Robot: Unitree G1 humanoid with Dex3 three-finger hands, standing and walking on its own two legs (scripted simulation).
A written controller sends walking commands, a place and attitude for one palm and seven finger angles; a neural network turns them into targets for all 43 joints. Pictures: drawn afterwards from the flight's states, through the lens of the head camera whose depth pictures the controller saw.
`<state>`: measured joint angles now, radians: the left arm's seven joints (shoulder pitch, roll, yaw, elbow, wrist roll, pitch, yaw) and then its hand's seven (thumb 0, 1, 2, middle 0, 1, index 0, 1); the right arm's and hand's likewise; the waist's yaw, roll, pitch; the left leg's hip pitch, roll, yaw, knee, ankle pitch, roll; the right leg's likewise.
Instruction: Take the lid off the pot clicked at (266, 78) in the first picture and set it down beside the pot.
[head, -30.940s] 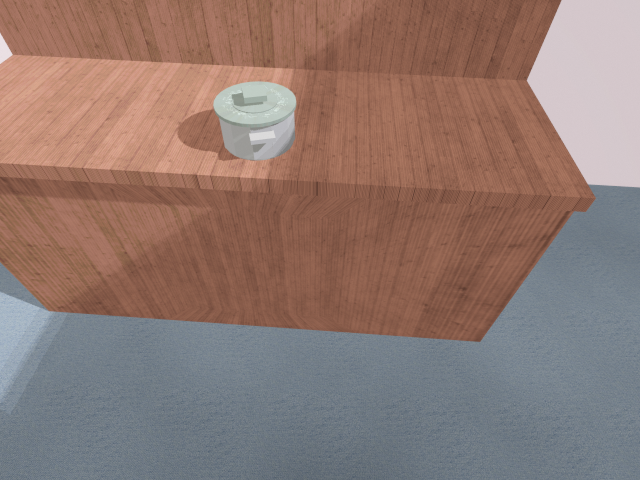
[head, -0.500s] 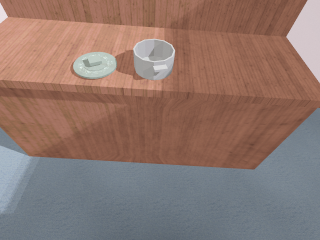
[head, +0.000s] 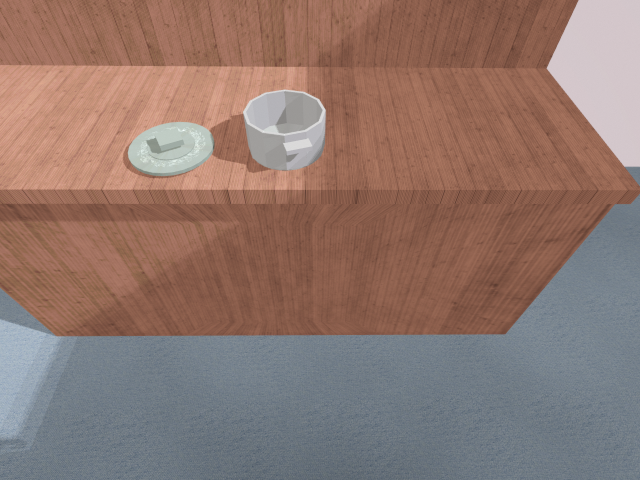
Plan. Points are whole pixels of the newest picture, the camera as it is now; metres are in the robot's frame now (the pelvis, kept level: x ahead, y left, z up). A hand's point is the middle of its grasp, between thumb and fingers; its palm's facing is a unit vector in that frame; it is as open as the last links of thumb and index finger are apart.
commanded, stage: stop stepping back and stand still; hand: left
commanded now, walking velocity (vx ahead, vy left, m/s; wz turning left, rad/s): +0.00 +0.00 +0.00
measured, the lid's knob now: (169, 139) +0.75 +0.34 -0.03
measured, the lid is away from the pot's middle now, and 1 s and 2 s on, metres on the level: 0.25 0.25 0.25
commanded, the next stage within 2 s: let the arm hang, fingers relaxed in 0.10 s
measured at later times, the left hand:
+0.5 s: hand out of the picture +0.00 +0.18 -0.18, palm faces +0.00 -0.99 -0.17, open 7.4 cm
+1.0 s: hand out of the picture +0.01 +0.20 -0.18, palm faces +0.01 -0.98 -0.17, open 7.4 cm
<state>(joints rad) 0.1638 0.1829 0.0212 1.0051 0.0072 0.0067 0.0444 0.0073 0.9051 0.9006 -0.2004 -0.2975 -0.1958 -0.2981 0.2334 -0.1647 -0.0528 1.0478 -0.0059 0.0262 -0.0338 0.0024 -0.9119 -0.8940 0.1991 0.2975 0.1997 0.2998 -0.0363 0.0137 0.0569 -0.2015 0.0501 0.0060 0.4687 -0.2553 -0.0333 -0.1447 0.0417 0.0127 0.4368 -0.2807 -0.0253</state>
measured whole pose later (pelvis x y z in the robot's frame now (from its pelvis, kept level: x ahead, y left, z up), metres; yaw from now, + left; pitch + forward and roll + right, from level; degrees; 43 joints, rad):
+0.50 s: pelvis +0.00 +0.02 +0.00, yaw -1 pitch -1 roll -1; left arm 0.28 0.14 0.00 1.12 0.01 0.00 0.04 0.01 0.91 0.90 -0.20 -0.30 -0.19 -0.30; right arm 0.32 -0.10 -0.03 1.13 0.00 0.00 -0.03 0.00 -0.91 -0.89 0.20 0.30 0.20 0.30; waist -0.03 -0.01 0.06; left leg -0.19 0.03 0.03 0.44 -0.24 0.00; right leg -0.13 0.02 0.03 0.40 -0.25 0.00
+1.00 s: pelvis +0.01 +0.03 +0.00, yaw -1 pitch -1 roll +0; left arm 0.27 0.15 0.01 1.11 0.01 -0.01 0.04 0.01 0.92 0.90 -0.20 -0.30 -0.19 -0.30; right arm 0.29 -0.11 -0.03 1.12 0.00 -0.01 -0.04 0.00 -0.91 -0.89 0.20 0.30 0.20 0.30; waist -0.02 -0.02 0.06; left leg -0.17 0.01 0.03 0.45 -0.26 0.01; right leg -0.11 0.00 0.04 0.41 -0.28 0.01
